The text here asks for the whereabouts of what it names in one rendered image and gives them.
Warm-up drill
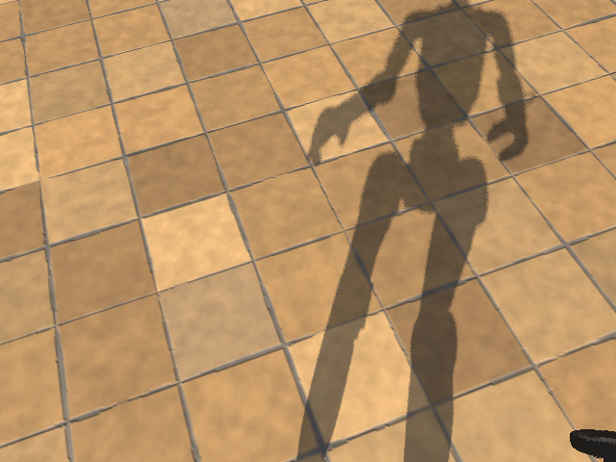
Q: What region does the right robot hand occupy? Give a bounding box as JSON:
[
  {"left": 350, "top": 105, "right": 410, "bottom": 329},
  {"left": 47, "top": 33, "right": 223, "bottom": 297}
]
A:
[{"left": 570, "top": 429, "right": 616, "bottom": 462}]

